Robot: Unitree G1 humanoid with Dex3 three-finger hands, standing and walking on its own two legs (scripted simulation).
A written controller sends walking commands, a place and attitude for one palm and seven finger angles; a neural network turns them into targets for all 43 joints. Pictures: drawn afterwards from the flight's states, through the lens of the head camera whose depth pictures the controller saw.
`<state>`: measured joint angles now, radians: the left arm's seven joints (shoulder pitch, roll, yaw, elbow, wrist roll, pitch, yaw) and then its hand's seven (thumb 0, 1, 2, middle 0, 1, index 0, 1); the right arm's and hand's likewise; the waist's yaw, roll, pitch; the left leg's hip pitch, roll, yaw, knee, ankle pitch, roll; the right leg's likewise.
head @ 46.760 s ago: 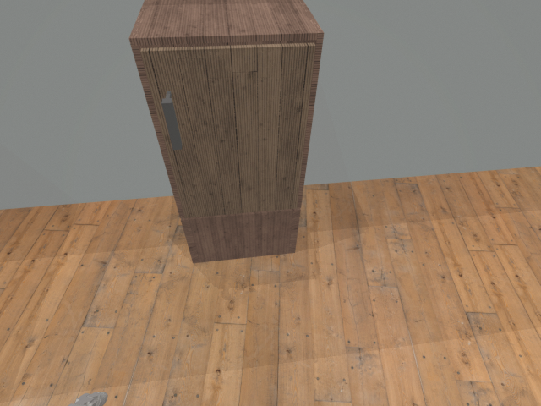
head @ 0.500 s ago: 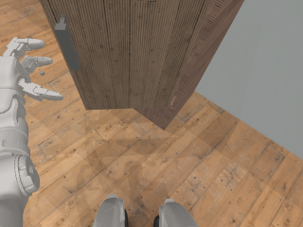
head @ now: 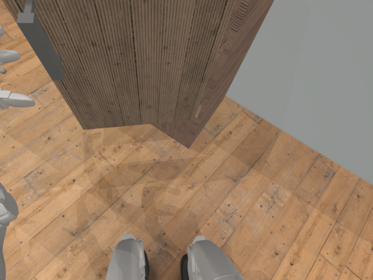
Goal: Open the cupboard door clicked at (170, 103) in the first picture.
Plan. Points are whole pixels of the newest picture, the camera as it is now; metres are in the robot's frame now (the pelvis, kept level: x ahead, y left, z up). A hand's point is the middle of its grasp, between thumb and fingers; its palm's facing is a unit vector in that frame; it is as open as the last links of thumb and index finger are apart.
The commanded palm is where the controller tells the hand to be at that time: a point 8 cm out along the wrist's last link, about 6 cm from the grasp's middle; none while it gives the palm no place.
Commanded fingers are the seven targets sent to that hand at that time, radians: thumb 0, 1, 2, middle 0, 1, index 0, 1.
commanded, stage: move the hooked fingers beside the handle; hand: left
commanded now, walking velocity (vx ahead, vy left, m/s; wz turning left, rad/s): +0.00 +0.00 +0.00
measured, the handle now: (45, 42) +0.57 +0.24 +0.08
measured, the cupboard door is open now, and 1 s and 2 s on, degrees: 42 42 43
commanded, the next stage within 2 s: slide the fingers in behind the handle in 0.64 s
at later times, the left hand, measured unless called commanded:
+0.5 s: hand (1, 73) +0.50 +0.30 +0.08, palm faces +0.12 -0.99 -0.01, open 14.0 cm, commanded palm +0.48 +0.33 +0.07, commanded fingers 0.00 -0.50 0.30 -0.30 -1.20 -0.30 -1.20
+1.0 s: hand (19, 72) +0.50 +0.27 +0.08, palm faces +0.09 -1.00 -0.01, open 14.0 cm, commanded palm +0.48 +0.30 +0.07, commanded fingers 0.00 -0.50 0.30 -0.30 -1.20 -0.30 -1.20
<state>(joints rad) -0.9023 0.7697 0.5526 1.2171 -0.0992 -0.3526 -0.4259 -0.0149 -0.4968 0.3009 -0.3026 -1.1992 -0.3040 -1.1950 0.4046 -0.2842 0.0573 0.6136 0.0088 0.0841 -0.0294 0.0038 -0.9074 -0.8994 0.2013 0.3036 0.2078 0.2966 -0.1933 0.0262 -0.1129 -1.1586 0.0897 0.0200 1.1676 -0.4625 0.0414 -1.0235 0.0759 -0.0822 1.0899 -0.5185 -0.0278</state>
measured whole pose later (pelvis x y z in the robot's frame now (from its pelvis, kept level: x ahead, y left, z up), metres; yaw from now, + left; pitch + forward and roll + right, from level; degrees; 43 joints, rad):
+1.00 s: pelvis -0.01 +0.01 +0.00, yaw +1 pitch +24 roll -6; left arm -0.93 0.64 0.46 1.20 -0.09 -0.40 -0.32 -0.02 -0.50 0.30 -0.30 -1.20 -0.30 -1.20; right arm 0.38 -0.27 0.06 0.63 -0.01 0.09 -0.02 0.00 -0.91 -0.90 0.20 0.30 0.21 0.30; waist -0.19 0.03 -0.12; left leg -1.15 0.07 0.02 1.17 -0.45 0.06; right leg -1.01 0.06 -0.09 1.09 -0.51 -0.01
